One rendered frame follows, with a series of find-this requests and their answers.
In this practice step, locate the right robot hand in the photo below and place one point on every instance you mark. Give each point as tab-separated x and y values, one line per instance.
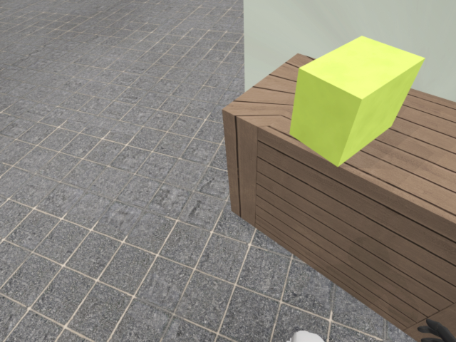
437	329

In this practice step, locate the carton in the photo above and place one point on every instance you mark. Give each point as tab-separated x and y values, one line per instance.
348	97

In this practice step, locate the pedestal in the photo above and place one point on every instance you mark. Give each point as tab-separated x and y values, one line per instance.
382	225

